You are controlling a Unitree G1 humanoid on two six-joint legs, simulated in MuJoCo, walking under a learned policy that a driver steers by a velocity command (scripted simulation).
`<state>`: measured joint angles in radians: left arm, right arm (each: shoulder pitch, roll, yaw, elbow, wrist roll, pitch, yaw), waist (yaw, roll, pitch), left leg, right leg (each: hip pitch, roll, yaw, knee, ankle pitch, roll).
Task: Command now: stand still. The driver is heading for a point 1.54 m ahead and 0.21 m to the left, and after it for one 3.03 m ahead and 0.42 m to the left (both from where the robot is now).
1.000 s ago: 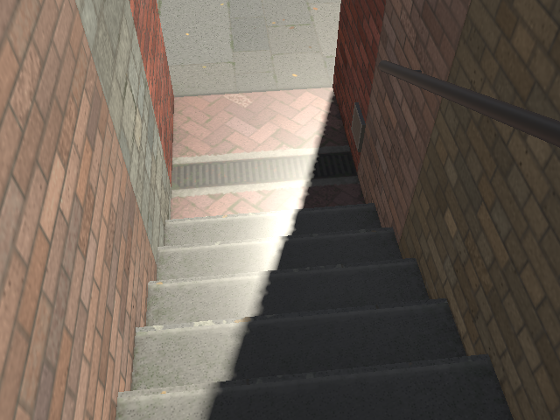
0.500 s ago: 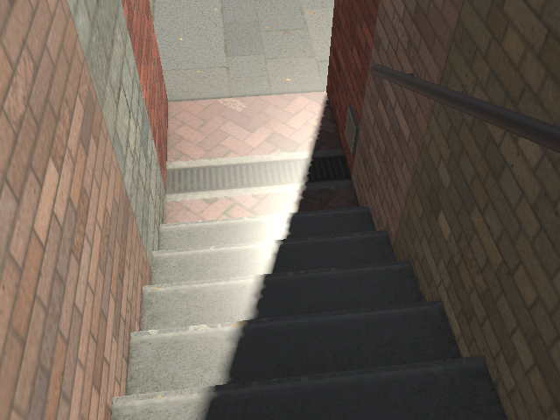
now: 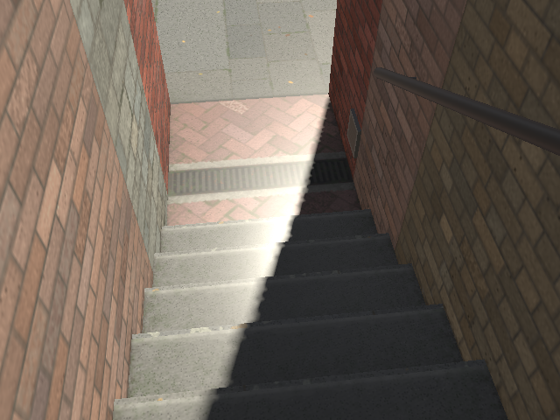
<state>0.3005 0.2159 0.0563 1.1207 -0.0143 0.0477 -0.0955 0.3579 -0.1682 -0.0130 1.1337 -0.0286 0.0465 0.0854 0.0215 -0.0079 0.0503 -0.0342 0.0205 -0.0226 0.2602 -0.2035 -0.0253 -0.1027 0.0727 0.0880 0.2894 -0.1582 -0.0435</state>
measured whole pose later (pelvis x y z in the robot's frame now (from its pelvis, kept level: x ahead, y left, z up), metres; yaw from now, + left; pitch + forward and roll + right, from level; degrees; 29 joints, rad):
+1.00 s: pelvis +0.07 +0.03 -0.02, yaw -1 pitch +0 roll +1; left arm 0.37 0.22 0.09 1.02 0.07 -0.07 -0.01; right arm 0.58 -0.14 -0.01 1.11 -0.09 -0.10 -0.01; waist -0.03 -0.02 -0.04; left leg 0.00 -0.05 0.01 0.37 -0.38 0.06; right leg -0.43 0.01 0.04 0.99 -0.40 -0.14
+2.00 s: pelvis +0.59 +0.07 -0.35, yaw +0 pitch +1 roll +2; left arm 0.27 0.23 0.02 0.94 0.09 -0.08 -0.08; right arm 0.47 -0.20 0.02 1.10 -0.07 -0.12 0.04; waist -0.03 -0.01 -0.03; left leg -0.24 -0.08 0.08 0.54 -0.32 0.09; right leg -0.81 -0.13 0.03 1.31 -0.05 -0.13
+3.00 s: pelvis +1.16 +0.10 -0.67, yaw +0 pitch +1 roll +0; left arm 0.40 0.19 0.03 1.03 0.07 -0.08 -0.07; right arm 0.34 -0.23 -0.04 1.06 -0.07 -0.08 0.05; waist 0.01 0.01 -0.03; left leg -0.29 -0.03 0.08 0.52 -0.25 0.08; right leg -0.73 -0.08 0.01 1.73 -0.40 -0.10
